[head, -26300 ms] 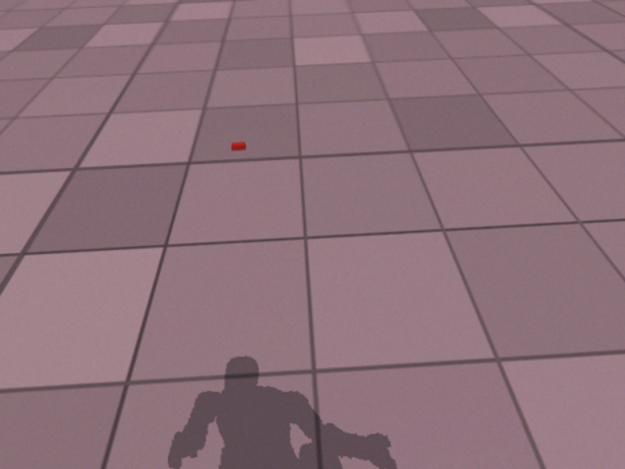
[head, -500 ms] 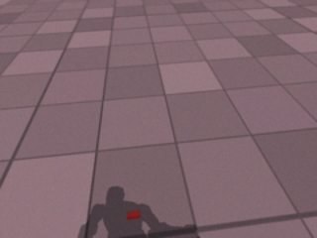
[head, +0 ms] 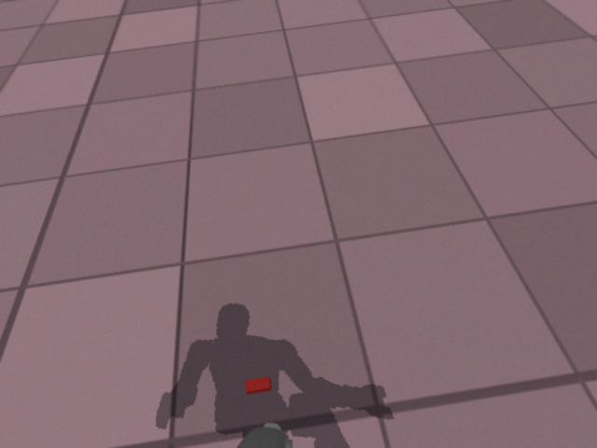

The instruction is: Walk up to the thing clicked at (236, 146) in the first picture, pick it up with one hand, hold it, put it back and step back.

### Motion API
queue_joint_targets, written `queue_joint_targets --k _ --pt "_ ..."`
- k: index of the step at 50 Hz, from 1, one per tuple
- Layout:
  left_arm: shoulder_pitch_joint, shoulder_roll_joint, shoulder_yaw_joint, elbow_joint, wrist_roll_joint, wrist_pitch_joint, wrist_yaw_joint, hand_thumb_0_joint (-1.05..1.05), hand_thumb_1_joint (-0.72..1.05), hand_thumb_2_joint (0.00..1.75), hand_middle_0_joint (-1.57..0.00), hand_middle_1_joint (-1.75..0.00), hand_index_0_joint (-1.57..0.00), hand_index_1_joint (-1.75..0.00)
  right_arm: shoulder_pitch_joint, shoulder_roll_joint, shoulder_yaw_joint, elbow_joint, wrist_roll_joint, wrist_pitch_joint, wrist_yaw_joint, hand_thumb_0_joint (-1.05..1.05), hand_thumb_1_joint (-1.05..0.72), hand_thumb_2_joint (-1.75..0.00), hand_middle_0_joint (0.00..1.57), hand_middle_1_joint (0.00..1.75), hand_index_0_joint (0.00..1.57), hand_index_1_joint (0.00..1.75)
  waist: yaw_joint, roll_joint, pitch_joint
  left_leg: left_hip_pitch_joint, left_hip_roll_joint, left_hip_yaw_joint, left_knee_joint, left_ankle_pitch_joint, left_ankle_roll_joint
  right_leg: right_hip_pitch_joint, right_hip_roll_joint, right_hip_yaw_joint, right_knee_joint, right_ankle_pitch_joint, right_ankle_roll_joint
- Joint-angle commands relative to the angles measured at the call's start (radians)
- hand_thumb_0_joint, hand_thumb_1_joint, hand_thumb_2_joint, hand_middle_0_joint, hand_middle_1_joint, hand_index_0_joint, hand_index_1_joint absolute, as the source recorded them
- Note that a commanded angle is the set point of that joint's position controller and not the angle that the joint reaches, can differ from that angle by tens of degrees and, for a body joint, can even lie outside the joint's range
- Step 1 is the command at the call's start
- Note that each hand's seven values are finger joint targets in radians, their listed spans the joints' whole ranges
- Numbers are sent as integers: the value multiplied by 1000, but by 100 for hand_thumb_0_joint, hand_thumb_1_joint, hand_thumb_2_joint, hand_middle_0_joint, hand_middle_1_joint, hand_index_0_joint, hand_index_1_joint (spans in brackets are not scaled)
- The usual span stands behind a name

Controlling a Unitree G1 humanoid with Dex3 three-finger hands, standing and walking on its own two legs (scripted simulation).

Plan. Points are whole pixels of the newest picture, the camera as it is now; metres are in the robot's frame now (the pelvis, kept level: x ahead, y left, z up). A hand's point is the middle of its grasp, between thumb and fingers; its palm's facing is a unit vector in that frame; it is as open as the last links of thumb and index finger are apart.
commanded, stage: walk up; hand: left
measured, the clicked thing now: (258, 385) +0.40 +0.21 -0.76
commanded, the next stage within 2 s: none
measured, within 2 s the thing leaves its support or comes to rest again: neither
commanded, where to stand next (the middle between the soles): +0.07 -0.04 m, yaw +3 degrees
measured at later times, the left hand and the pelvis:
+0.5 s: hand out of the picture -0.02 +0.28 -0.17, palm faces -0.02 -0.92 -0.39, open 7.4 cm; pelvis -0.09 +0.00 -0.03, yaw -1 degrees
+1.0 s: hand out of the picture -0.06 +0.30 -0.14, palm faces +0.04 -0.94 -0.34, open 7.4 cm; pelvis -0.09 +0.02 +0.00, yaw +4 degrees
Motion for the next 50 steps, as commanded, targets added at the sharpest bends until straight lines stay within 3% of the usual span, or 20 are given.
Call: queue_joint_targets --k 1,4,6,7,10,18,21,22,23,24,27,29,31,34,37,38,39,40,45,50 --pt "-104 240 54 -149 -7 21 16 0 90 90 -20 -30 -20 -30 41 -140 -41 -66 1 -9 -22 0 -90 -90 20 30 20 30 -22 -223 -185 165 -2 92 -215 156 1 -51 -181 42 101 741 -145" --pt "-105 214 48 -160 -29 46 11 0 90 90 -20 -30 -20 -30 105 -176 -58 -62 -19 -24 -27 0 -90 -90 20 30 20 30 -75 -92 -258 348 9 81 -418 637 51 -130 -86 31 352 445 -60" --pt "17 173 52 -159 -48 70 23 0 90 90 -20 -30 -20 -30 91 -284 -79 -116 -12 -28 -32 0 -90 -90 20 30 20 30 -45 133 -353 412 395 -384 -477 1145 275 -251 112 89 745 -384 -5" --pt "29 210 55 -133 -37 85 34 0 90 90 -20 -30 -20 -30 61 -309 -89 -116 3 -24 -37 0 -90 -90 20 30 20 30 -41 100 -356 332 439 -450 -486 976 328 -235 95 169 864 -401 -10" --pt "32 234 72 -102 -33 97 21 0 90 90 -20 -30 -20 -30 -76 -220 -70 -168 -10 -11 -52 0 -90 -90 20 30 20 30 10 82 -266 202 308 -234 -500 591 232 -269 58 171 888 -274 -13" --pt "92 203 103 -110 2 93 -25 0 90 90 -20 -30 -20 -30 -97 -239 -78 -202 -41 8 -32 0 -90 -90 20 30 20 30 -4 142 -267 174 275 -204 -551 108 184 -138 24 16 318 -241 -3" --pt "205 198 122 -74 19 86 -36 0 90 90 -20 -30 -20 -30 -97 -219 -74 -215 -34 27 -24 0 -90 -90 20 30 20 30 25 116 -242 8 203 -161 -505 -28 82 19 34 -5 32 -141 -62" --pt "167 226 129 -106 36 79 -36 0 90 90 -20 -30 -20 -30 -68 -161 -58 -210 -22 31 -24 0 -90 -90 20 30 20 30 19 -48 -184 -107 94 -86 -316 -160 28 -24 -69 188 -98 -239 -114" --pt "55 347 157 -170 57 78 -34 0 90 90 -20 -30 -20 -30 -146 -137 -57 -236 -16 18 -33 0 -90 -90 20 30 20 30 65 -342 -117 -151 -104 38 31 -189 -20 -277 -389 546 -237 -235 -264" --pt "-63 392 158 -226 54 67 -26 0 90 90 -20 -30 -20 -30 -174 -208 -81 -240 -22 19 -49 0 -90 -90 20 30 20 30 48 -287 -27 -48 -47 -108 233 -201 -33 -516 -487 635 -282 -134 -338" --pt "-210 241 129 -236 52 44 -10 0 90 90 -20 -30 -20 -30 15 -151 -64 -168 -1 2 -35 0 -90 -90 20 30 20 30 -69 -136 -79 -3 -110 -57 367 -22 -13 -357 -215 169 -71 267 -196" --pt "-36 235 134 -216 68 13 -34 0 90 90 -20 -30 -20 -30 91 -172 -59 -139 0 -38 -12 0 -90 -90 20 30 20 30 24 -245 -275 -37 -63 79 150 -24 -23 14 -151 176 -141 -254 -189" --pt "67 297 148 -209 64 -7 -50 0 90 90 -20 -30 -20 -30 -54 -219 -68 -188 -12 -49 18 0 -90 -90 20 30 20 30 111 -269 -171 -223 -17 51 -21 -75 -22 191 -255 394 -200 -526 -220" --pt "171 320 147 -181 41 -13 -51 0 90 90 -20 -30 -20 -30 -134 -177 -51 -213 -25 -71 28 0 -90 -90 20 30 20 30 127 -177 -37 -187 31 32 -263 -178 8 179 -310 390 -189 -312 -239" --pt "57 296 110 -221 30 -4 -65 0 90 90 -20 -30 -20 -30 124 -140 -60 -114 -20 -101 19 0 -90 -90 20 30 20 30 -35 -176 -134 325 -24 141 -609 108 42 -72 -183 132 -12 -51 -155" --pt "57 221 92 -241 33 1 -65 0 90 90 -20 -30 -20 -30 260 -190 -86 -77 -28 -111 6 0 -90 -90 20 30 20 30 -94 -34 -205 625 30 10 -614 116 55 -306 -102 34 223 -69 -95" --pt "36 157 79 -276 20 4 -68 0 90 90 -20 -30 -20 -30 317 -311 -112 -86 -44 -117 -1 0 -90 -90 20 30 20 30 -113 182 -174 739 312 -522 -722 -327 166 -688 45 -56 491 -257 -30" --pt "-56 254 103 -276 34 1 -56 0 90 90 -20 -30 -20 -30 307 -373 -127 -107 -28 -118 2 0 -90 -90 20 30 20 30 -147 58 -77 539 472 -685 -749 -407 283 -726 -47 107 529 -259 -27" --pt "93 265 104 -176 19 -11 -78 0 90 90 -20 -30 -20 -30 181 -242 -66 -146 -3 -141 -6 0 -90 -90 20 30 20 30 -30 35 -25 343 285 -202 -696 87 209 -497 -94 85 478 -3 -8" --pt "33 223 89 -156 10 -13 -88 0 90 90 -20 -30 -20 -30 89 -232 -51 -173 -15 -123 3 0 -90 -90 20 30 20 30 -9 140 50 57 212 -44 -709 30 180 -274 -93 -3 264 104 10"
